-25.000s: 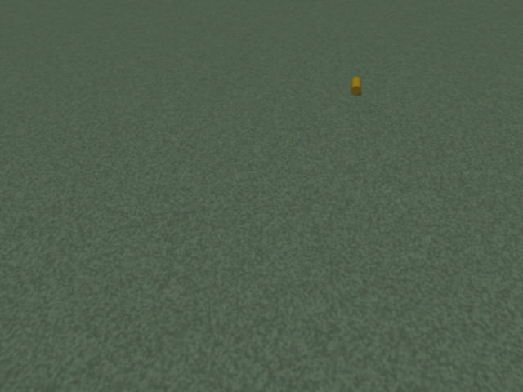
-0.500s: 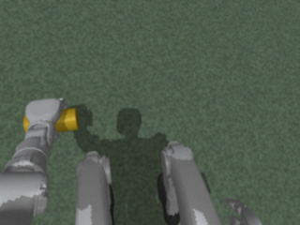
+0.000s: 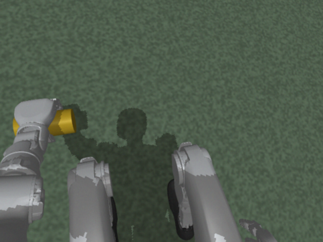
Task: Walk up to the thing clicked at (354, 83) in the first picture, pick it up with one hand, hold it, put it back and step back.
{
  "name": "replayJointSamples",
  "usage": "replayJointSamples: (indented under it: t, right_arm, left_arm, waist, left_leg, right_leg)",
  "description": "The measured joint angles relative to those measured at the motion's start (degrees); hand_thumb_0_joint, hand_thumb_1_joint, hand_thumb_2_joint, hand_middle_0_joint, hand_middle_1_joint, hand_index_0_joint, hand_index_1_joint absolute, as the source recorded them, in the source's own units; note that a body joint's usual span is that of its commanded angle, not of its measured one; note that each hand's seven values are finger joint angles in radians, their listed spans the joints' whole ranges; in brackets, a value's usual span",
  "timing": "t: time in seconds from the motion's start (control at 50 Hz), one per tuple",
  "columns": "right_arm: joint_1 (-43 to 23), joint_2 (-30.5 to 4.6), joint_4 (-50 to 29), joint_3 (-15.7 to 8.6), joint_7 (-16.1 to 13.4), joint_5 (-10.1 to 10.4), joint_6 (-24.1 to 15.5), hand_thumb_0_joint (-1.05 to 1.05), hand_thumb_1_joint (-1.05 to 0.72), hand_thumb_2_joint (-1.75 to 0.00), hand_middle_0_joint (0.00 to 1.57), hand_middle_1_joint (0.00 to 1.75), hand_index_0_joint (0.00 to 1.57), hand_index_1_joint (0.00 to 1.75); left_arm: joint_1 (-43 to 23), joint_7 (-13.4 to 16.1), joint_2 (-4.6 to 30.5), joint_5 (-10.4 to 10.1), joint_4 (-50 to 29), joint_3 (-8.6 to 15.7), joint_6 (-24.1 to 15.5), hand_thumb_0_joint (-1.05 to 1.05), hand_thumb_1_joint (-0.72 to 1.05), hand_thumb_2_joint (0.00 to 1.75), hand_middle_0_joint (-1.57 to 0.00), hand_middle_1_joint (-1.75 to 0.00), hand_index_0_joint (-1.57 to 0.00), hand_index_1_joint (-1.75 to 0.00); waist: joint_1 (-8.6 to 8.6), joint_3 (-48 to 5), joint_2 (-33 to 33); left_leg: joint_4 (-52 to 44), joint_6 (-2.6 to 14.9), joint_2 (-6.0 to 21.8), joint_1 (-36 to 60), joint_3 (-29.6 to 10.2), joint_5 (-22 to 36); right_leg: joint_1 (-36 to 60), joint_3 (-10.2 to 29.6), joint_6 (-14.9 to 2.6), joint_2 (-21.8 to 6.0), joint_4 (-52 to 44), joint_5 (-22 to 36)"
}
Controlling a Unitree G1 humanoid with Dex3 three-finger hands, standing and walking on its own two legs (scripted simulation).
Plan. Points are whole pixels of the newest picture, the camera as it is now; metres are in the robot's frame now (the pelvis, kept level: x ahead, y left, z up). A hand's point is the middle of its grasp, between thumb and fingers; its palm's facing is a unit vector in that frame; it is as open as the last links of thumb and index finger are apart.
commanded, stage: crouch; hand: left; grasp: from above
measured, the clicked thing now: (47, 124) +0.44 +0.27 -0.20
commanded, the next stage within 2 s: lower in 0.06 s
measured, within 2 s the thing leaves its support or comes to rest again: neither
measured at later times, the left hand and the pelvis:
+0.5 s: hand (53, 128) +0.43 +0.26 -0.23, palm faces -0.48 -0.07 -0.87, open 9.7 cm; pelvis +0.00 +0.00 -0.04, yaw -2 degrees
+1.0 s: hand (60, 127) +0.44 +0.26 -0.28, palm faces -0.47 -0.10 -0.88, open 9.7 cm; pelvis +0.01 +0.00 -0.07, yaw -4 degrees
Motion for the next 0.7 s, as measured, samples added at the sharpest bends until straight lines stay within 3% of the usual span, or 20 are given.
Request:
replayJointSamples:
  t: [0.32, 0.58, 0.7]
  right_arm:
    - [-0.54, -1.08, 0.07, 1.82, 0.61, -0.56, -0.3, 0.0, -0.91, -0.9, 0.2, 0.3, 0.21, 0.3]
    - [-1.41, -1.38, -0.08, 3.26, 1.33, -2.23, -1.15, 0.0, -0.91, -0.9, 0.2, 0.3, 0.21, 0.3]
    - [-1.97, -1.21, 0.15, 3.95, 2.08, -2.91, -1.74, 0.0, -0.91, -0.9, 0.2, 0.3, 0.21, 0.3]
  left_arm:
    - [-2.88, 0.11, 2.23, 0.04, 4.52, -0.13, -1.24, 0.0, 0.03, 0.41, -0.8, -0.36, -0.8, -0.39]
    - [-2.11, 3.79, 4.6, 2.09, 6.39, 2.14, -2.57, 0.0, 0.04, 0.38, -0.82, -0.34, -0.81, -0.37]
    - [-2.11, 4.98, 5.26, 1.69, 7.2, 2.5, -1.84, 0.0, 0.04, 0.39, -0.82, -0.33, -0.81, -0.36]
  waist:
    - [-0.64, 1.71, -0.61]
    - [-2.45, 4.0, -2.06]
    - [-2.94, 4.96, -2.31]
  left_leg:
    - [4.26, -0.3, -0.19, -3.11, -0.99, -0.07]
    - [9.03, -0.7, -0.53, -6.08, -2.4, -0.47]
    - [10.45, -0.79, -0.47, -6.83, -2.82, -0.88]
  right_leg:
    - [-3.0, -0.58, 0.06, 0.32, 3.88, 0.14]
    - [-5.59, -1.48, 0.17, 0.64, 7.91, 0.03]
    - [-6.38, -1.71, 0.28, 0.89, 9.07, -0.1]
